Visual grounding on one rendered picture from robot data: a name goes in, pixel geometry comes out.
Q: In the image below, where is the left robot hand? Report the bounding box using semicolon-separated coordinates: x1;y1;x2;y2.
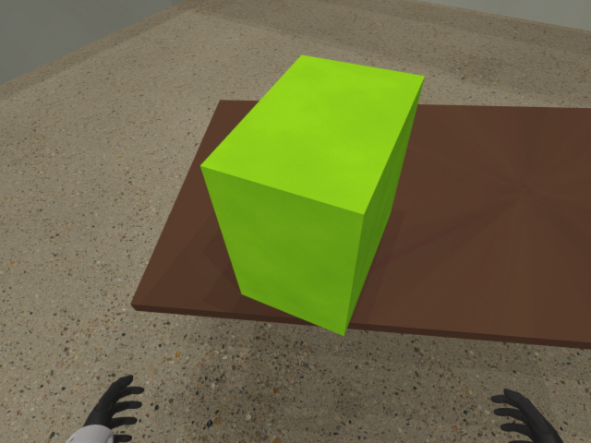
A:
83;375;144;443

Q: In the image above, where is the right robot hand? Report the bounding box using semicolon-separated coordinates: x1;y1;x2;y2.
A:
490;389;563;443

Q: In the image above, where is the table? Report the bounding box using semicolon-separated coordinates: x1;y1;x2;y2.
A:
131;100;591;350

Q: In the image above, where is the carton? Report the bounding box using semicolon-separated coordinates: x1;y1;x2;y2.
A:
200;55;425;336

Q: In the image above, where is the left robot forearm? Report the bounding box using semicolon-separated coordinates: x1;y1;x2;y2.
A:
66;425;114;443

